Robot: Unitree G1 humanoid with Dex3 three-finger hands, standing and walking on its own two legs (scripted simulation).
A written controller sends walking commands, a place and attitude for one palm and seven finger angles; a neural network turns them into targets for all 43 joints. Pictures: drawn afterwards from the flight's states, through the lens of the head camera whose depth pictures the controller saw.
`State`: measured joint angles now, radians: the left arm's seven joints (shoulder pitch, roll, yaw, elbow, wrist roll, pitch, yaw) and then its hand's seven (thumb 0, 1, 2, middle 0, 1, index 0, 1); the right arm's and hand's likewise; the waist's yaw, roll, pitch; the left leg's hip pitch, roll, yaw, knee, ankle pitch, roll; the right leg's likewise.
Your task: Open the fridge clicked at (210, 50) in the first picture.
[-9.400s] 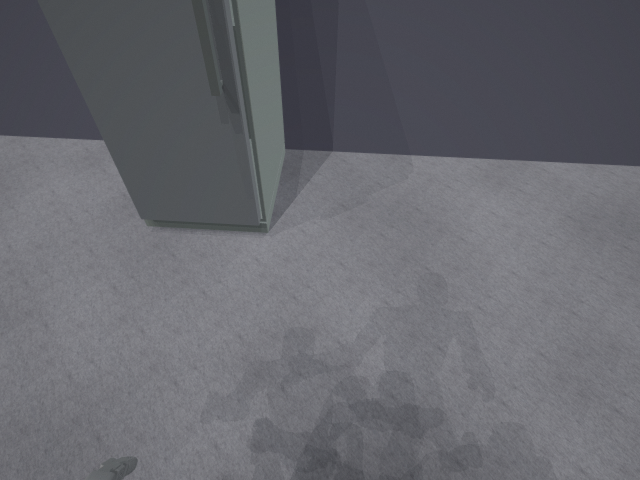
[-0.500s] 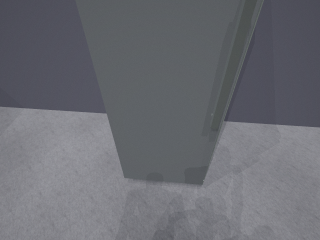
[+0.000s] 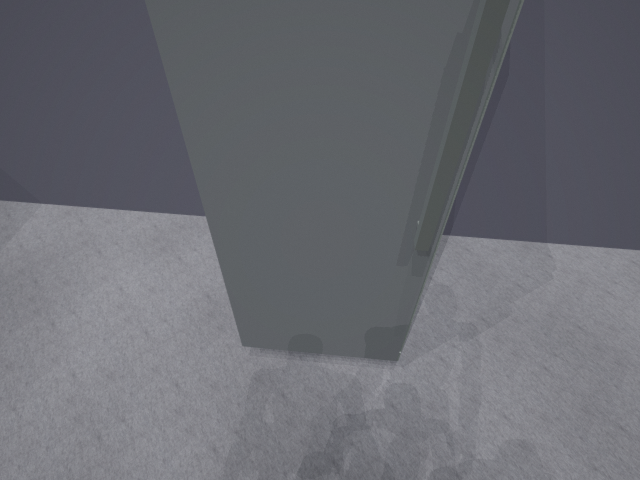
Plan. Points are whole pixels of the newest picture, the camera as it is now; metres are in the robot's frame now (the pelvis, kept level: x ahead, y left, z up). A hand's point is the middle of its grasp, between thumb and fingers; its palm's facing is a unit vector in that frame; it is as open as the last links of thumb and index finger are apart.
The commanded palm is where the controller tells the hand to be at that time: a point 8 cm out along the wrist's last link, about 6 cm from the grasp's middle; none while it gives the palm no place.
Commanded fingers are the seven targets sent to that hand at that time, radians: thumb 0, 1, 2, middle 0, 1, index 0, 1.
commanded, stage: look again from close up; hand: right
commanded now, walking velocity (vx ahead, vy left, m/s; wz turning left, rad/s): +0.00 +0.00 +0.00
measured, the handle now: (448, 138) +0.58 -0.17 +0.15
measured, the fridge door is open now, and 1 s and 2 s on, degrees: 0 0 0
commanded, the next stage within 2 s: none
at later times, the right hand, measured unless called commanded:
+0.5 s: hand out of the picture +0.01 -0.16 -0.17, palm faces +0.03 +0.99 -0.16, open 7.4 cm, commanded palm none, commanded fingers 0.00 -0.90 -0.90 0.20 0.30 0.20 0.30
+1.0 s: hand out of the picture -0.01 -0.15 -0.18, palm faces +0.04 +0.99 -0.15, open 7.4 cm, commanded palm none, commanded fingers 0.00 -0.90 -0.90 0.20 0.30 0.20 0.30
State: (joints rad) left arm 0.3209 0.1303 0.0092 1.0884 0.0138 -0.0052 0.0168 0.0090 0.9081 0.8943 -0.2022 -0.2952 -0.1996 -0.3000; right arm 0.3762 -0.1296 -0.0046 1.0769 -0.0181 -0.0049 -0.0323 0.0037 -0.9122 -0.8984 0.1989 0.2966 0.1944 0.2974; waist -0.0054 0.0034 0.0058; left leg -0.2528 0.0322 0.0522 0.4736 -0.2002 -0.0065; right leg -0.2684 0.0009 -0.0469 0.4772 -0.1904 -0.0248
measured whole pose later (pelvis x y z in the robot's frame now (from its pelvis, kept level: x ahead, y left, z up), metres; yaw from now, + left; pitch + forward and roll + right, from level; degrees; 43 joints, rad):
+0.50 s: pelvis +0.01 +0.01 +0.00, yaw +0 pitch -2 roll +0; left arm 0.30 0.13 0.00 1.11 0.01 -0.01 0.02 0.01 0.91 0.89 -0.20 -0.30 -0.20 -0.30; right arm 0.32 -0.14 0.00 1.07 -0.01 -0.01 -0.03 0.00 -0.91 -0.90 0.20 0.30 0.20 0.30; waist 0.00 0.01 0.02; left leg -0.21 0.02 0.05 0.45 -0.21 0.00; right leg -0.23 -0.01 -0.05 0.45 -0.20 -0.01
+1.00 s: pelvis +0.02 +0.00 +0.00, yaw +0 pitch -2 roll +0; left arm 0.30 0.12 0.00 1.12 0.01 -0.01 0.02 0.01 0.90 0.89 -0.20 -0.30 -0.20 -0.30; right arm 0.35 -0.13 0.00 1.09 -0.01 -0.01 -0.03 0.00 -0.91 -0.90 0.20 0.30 0.19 0.30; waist -0.01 0.02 0.03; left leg -0.21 0.02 0.05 0.44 -0.21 0.00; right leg -0.22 -0.01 -0.04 0.45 -0.20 -0.02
